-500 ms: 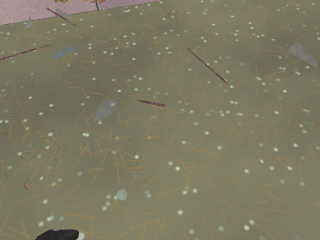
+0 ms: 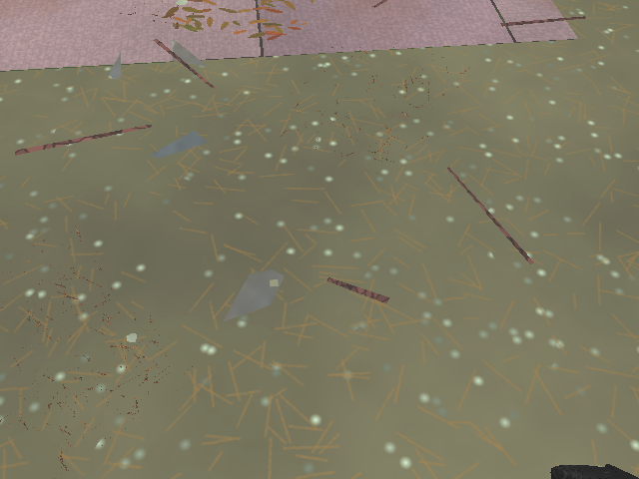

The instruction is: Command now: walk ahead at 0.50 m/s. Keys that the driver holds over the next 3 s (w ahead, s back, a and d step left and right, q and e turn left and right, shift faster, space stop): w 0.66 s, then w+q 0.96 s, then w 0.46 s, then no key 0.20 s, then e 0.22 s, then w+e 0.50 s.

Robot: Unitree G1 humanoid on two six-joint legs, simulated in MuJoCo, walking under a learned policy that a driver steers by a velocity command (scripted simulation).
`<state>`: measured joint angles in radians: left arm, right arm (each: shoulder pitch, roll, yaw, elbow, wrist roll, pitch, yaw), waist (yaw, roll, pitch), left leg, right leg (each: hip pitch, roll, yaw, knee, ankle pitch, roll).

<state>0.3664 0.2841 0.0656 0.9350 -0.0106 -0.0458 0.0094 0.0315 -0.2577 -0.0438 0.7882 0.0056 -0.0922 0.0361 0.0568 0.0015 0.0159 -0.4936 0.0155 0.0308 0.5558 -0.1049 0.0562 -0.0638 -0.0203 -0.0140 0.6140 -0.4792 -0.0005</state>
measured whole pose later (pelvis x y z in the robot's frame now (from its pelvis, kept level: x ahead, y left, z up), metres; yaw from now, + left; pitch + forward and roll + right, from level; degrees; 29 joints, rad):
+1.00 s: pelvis +0.54 -0.03 +0.01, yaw +8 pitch +2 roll -2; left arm 0.31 0.26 0.06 0.96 0.00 -0.07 0.01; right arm 0.08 -0.25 -0.05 0.83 0.02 -0.05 0.04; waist 0.06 0.03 0.01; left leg -0.63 0.07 0.01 0.60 0.02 0.05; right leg 0.11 0.04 -0.18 0.19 -0.33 -0.01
